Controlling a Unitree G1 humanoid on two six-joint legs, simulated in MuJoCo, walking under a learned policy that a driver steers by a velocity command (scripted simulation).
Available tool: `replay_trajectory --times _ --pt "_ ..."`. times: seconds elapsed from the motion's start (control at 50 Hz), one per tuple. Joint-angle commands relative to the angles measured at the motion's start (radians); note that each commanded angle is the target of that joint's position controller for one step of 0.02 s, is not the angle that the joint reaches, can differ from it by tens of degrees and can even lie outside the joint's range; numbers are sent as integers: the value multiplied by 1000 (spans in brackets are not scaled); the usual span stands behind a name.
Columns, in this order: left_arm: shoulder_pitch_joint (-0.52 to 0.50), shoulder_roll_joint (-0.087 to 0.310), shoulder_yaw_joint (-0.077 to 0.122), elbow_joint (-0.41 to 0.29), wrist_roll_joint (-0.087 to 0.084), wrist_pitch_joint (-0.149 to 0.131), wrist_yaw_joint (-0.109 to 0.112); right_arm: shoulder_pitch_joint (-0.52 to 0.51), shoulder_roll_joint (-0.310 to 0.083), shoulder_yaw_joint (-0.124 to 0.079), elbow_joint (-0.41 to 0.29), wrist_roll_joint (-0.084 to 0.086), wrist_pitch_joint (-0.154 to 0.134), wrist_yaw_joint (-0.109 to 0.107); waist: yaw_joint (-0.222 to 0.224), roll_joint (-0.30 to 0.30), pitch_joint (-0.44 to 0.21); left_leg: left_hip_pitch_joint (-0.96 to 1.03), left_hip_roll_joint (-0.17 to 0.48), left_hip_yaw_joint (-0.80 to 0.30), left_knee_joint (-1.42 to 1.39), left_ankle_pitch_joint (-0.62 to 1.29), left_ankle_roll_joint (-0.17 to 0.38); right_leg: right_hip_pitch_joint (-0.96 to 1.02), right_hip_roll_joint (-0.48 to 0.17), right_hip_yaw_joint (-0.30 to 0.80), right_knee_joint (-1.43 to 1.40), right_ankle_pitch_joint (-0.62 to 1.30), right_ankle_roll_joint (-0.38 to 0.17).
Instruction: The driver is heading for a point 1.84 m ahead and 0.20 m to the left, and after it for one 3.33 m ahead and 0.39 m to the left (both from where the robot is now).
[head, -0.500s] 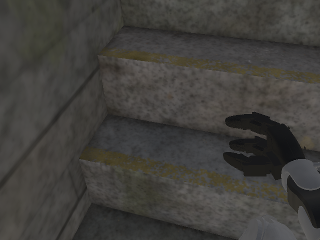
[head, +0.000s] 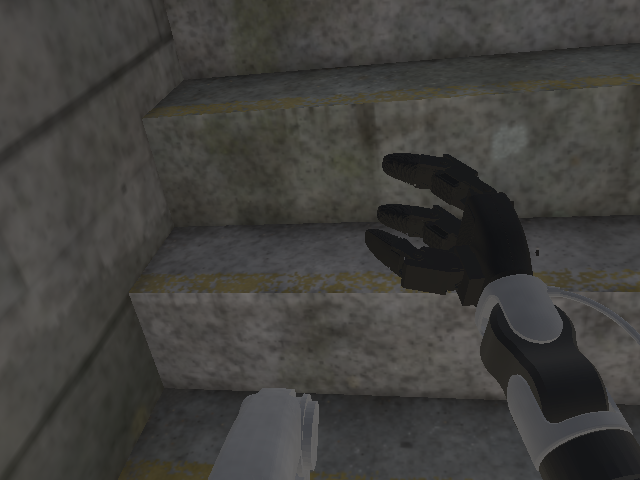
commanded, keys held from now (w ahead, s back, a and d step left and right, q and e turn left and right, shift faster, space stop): w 0.66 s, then w+q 0.34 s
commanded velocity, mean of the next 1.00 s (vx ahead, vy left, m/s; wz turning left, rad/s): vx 0.50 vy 0.00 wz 0.09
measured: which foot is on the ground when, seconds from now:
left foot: up 0.00-0.34, down 0.36-0.74, up 0.76-1.00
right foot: up 0.00-0.08, down 0.10-0.36, up 0.38-0.74, down 0.76-1.00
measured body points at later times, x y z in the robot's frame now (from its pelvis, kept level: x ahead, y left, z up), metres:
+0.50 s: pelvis -0.66 -0.10 -0.36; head -0.68 -0.14 +0.09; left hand -0.50 +0.13 -0.43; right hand -0.76 -0.34 -0.53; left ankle -0.75 +0.06 -1.06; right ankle -0.63 -0.21 -0.88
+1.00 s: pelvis -0.84 -0.23 -0.32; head -0.86 -0.25 +0.13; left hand -0.78 +0.01 -0.44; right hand -0.73 -0.49 -0.44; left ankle -0.75 -0.06 -0.88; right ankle -0.87 -0.31 -1.06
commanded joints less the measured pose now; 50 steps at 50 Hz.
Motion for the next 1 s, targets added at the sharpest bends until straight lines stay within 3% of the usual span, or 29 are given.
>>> replay_trajectory --times 0.02,0.04,0.06,0.1,0.12,0.14,0.16,0.18,0.2,0.22,0.26,0.3,0.32,0.34,0.36,0.38,0.4,0.42,0.44,0.48,0.56,0.62,0.7,0.74,0.78,0.8,0.82,0.88,1.0 --pt "-1016 133 -50 -443 -54 -105 -123 354 -182 -116 -4 30 22 -16 -477 320 84 254 -312 -27 791 -4 -135 -448 -38 182 -689 433 -80" --pt "-805 183 -23 -373 -82 -101 -132 294 -154 -93 -30 18 2 -34 -386 399 109 227 -333 -29 701 40 -165 -345 -12 251 -821 434 -9" --pt "-580 166 -21 -292 -72 -101 -130 171 -71 -68 -68 18 -5 -34 -294 306 132 224 -316 27 681 63 -184 -271 43 212 -796 519 48" --pt "-60 84 -17 -50 -11 -107 -76 -137 123 -13 -168 -54 -17 -25 -63 -294 54 151 -255 114 707 29 -176 -20 219 24 -768 925 147" --pt "40 1 -16 55 -31 -107 -45 -56 192 -12 -127 -87 13 -9 -87 -412 -27 90 -200 118 594 31 -140 209 339 -91 -779 913 287" --pt "155 157 67 106 -98 -105 -7 40 206 -28 -140 -118 -17 58 -113 -981 -104 -43 -85 -24 536 -65 -64 416 269 141 -636 1141 183" --pt "-33 256 106 60 -137 -90 22 107 -17 -96 -121 -144 -35 64 -182 -960 -265 -81 -40 -121 384 -40 -48 704 224 182 -556 1022 122" --pt "-247 355 205 -62 -72 -103 43 -4 -109 -116 -168 -97 -16 32 -102 -1091 -324 279 -16 -273 231 191 -42 186 57 1087 -982 -549 -1" --pt "-469 238 159 -200 -26 -45 66 -104 -280 -156 -94 0 23 1 -94 -720 -60 389 -151 -241 -56 404 -114 187 130 1017 -1077 -851 48" --pt "-546 259 164 -231 -9 -37 83 -109 -331 -175 -78 -7 47 4 -105 -780 114 493 -221 -261 -289 427 -122 117 167 992 -1119 -749 81" --pt "-788 315 194 -332 12 -13 81 45 -349 -158 29 -76 68 -8 -193 -906 167 837 -263 -194 -810 283 -81 2 293 650 -1091 -779 131" --pt "-792 234 205 -340 56 -6 62 405 -348 -138 208 -79 58 -6 -239 -977 208 1203 -339 67 -1183 148 20 -186 484 268 -985 -620 181" --pt "-821 154 205 -367 32 -24 43 685 -318 -120 342 -121 75 -8 -259 -917 204 1328 -381 197 -1365 140 73 -237 575 162 -941 -545 246" --pt "-889 57 189 -423 -5 -39 22 981 -225 -79 500 -178 86 4 -318 -702 197 1455 -393 272 -1623 247 126 -321 683 11 -777 -559 336" --pt "-890 -69 148 -451 -67 -59 7 1051 -122 -28 599 -184 87 31 -284 -288 295 1292 -300 166 -1817 290 174 -375 747 -82 -302 -548 340" --pt "-809 -156 121 -449 -125 -58 -14 865 -109 3 497 -144 52 63 -200 247 284 1209 -97 -45 -1484 643 185 -587 767 -60 492 -602 218" --pt "-751 -79 135 -529 -203 -41 -12 682 -364 -49 421 -161 0 86 -62 407 279 1059 344 -424 -1472 1036 366 -908 510 39 742 -593 135" --pt "-728 18 131 -528 -190 -41 4 655 -453 -84 390 -119 -40 67 -114 443 298 998 555 -678 -1837 264 464 -993 328 184 799 -322 124" --pt "-756 108 139 -491 -143 -49 0 565 -306 -51 355 -100 -42 29 -109 299 387 1026 400 -586 -1886 46 358 -997 344 239 812 -98 128" --pt "-776 198 156 -464 -75 -33 -13 605 -304 -42 337 -107 -24 -8 -136 223 347 1029 222 -352 -1874 113 272 -843 355 152 698 17 165" --pt "-925 176 140 -501 -88 -44 -38 898 -288 -51 354 -97 -30 -37 -283 241 242 1159 112 -81 -1915 277 226 -617 343 -28 305 158 196" --pt "-971 111 105 -515 -89 -56 -73 895 -367 -95 309 -93 -24 -48 -305 309 175 1153 100 1 -1950 309 186 -372 314 -168 -86 67 197" --pt "-832 179 127 -449 -66 -73 -90 800 -408 -136 253 -52 -20 -30 -249 403 146 1071 143 -52 -1900 250 199 -54 317 -176 -433 -196 132" --pt "-655 217 151 -332 -69 -86 -91 747 -306 -114 219 -62 0 -13 -197 191 172 997 74 -70 -1578 179 176 66 355 -178 -770 -245 65" --pt "-628 250 132 -332 -54 -104 -110 682 -89 -67 97 -101 -10 33 -247 -288 119 566 -86 -218 -738 86 164 113 195 25 -581 147 91" --pt "-542 438 201 -343 -49 -136 -127 627 -167 -94 64 -44 -31 41 -168 -323 -40 400 -154 -339 -632 254 182 73 -69 460 -948 -322 -57" --pt "-602 420 196 -358 -53 -172 -136 455 -223 -105 8 -23 -40 29 -142 -98 81 244 -134 -417 -542 401 208 25 -98 665 -1141 -840 -95" --pt "-920 245 125 -375 -31 -176 -101 724 -238 -124 132 -80 -28 10 -372 -118 111 305 -144 -413 -471 710 168 -103 63 276 -993 -464 27" --pt "-794 243 118 -255 -34 -202 -51 746 -269 -155 179 -104 -17 22 -349 49 84 401 -178 -345 -516 849 135 -69 115 -10 -1031 -178 67"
